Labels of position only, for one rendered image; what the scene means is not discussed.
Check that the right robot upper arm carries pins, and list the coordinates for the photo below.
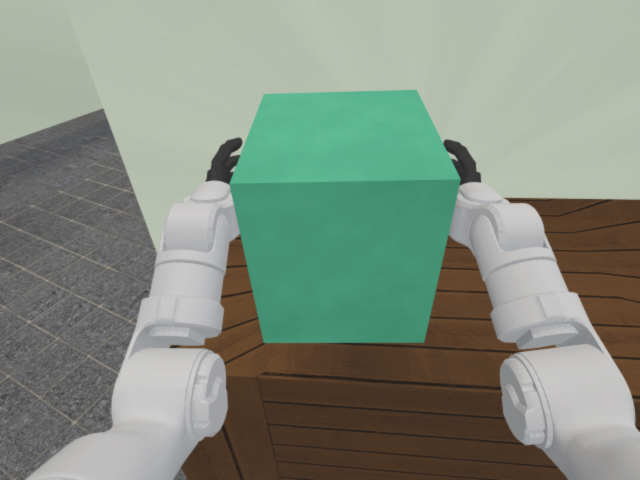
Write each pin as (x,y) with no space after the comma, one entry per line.
(571,402)

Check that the robot left hand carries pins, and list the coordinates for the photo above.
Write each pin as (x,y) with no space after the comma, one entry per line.
(222,164)

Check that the pedestal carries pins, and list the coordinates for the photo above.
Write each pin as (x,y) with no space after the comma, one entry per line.
(413,411)

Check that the left robot forearm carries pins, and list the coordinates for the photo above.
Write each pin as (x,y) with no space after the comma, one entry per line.
(183,307)

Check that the robot right hand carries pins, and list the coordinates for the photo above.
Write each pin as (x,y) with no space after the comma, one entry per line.
(465,166)

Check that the left robot upper arm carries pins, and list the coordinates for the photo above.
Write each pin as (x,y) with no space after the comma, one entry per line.
(166,401)

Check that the carton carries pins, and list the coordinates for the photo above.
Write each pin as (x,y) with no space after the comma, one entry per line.
(344,202)

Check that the right robot forearm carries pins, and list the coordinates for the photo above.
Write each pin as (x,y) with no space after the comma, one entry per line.
(532,306)

